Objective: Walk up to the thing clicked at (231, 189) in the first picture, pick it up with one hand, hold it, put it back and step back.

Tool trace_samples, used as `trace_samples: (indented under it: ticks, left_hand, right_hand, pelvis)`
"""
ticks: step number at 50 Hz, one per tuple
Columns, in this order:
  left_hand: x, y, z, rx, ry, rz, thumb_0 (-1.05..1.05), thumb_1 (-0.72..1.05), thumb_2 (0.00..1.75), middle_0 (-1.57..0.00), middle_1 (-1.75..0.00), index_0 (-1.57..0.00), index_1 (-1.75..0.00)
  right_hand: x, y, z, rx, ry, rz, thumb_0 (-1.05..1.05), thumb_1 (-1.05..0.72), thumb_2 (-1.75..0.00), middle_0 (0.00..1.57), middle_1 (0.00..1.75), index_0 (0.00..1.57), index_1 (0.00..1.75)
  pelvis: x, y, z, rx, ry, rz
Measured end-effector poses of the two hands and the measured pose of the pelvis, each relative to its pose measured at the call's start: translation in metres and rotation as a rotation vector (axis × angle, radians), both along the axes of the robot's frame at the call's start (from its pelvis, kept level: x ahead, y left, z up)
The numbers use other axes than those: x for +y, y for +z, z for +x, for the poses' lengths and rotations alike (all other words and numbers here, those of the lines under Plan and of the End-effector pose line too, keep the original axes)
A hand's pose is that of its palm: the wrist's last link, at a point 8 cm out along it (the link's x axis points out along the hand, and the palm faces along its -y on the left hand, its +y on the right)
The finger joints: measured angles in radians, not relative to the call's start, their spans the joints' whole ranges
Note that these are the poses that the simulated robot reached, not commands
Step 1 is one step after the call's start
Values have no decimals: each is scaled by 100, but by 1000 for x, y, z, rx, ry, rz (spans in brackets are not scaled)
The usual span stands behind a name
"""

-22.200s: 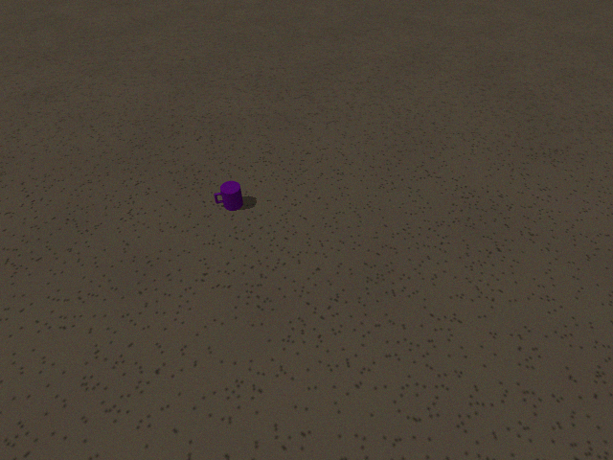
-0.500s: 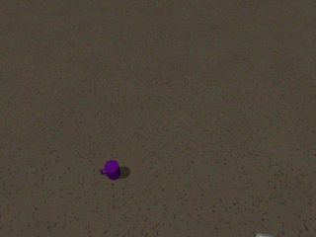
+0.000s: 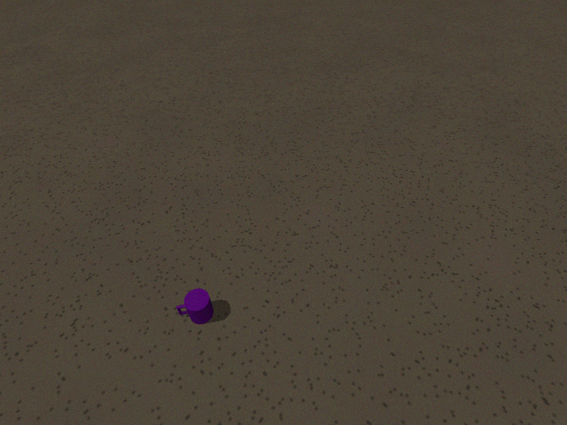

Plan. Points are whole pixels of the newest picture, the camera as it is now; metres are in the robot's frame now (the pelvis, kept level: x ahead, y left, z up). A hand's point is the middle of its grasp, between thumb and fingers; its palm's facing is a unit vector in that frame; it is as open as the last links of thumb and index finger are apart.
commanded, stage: stand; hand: left
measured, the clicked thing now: (194, 307) +0.67 +0.34 -0.73
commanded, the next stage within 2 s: walk up in 0.36 s
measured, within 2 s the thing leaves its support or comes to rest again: neither
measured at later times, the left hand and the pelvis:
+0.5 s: hand out of the picture +0.08 +0.27 -0.15, palm faces +0.02 -0.94 -0.35, open 7.4 cm; pelvis +0.02 +0.00 +0.00, yaw +1 degrees
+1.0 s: hand (99, 394) +0.22 +0.32 -0.15, palm faces -0.09 -0.93 -0.35, open 7.4 cm; pelvis +0.16 +0.04 -0.01, yaw -2 degrees
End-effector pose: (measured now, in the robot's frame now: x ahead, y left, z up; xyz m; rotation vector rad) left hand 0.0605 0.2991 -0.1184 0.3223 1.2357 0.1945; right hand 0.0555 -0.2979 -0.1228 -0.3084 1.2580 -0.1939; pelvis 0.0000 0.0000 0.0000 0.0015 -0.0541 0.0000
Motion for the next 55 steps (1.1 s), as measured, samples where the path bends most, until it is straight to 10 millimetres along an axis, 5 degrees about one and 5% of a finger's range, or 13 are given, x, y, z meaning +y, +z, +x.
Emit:
trace_samples:
  ticks: [9,22,28,34,38,45,55]
  left_hand:
    - [-2,0,6,-6,-10,-1,1,91,89,-20,-30,-20,-30]
    - [1,6,15,-43,2,-8,1,91,89,-20,-30,-20,-30]
    - [26,6,-4,-36,66,17,1,90,89,-20,-30,-20,-30]
    - [67,-14,-11,73,90,19,1,90,89,-20,-30,-20,-30]
    - [78,-21,20,89,58,16,1,91,89,-20,-30,-20,-30]
    - [74,-6,97,15,-19,-5,1,91,89,-20,-30,-20,-30]
    - [44,7,224,-74,-95,57,1,91,89,-20,-30,-20,-30]
  right_hand:
    - [-2,-1,-6,14,-7,-3,0,-90,-90,20,30,20,30]
    - [-5,2,10,-27,12,8,0,-90,-90,20,30,20,30]
    - [-9,7,33,-9,57,-40,0,-90,-90,20,30,20,30]
    - [7,15,71,-81,66,-88,0,-90,-90,20,30,20,30]
    - [20,16,74,-97,24,-100,0,-90,-90,20,30,20,30]
    - [31,22,86,-65,-15,-68,0,-90,-90,20,30,21,30]
    - [1,-17,153,-44,-40,-16,0,-90,-90,21,30,21,30]
  pelvis:
    - [-1,0,1,3,-3,2]
    - [-2,0,14,15,-3,-4]
    - [11,-4,29,6,23,-18]
    - [39,-17,60,-7,23,-22]
    - [49,-20,80,-9,8,-1]
    - [50,-8,124,-13,-8,3]
    - [22,-26,206,1,-37,6]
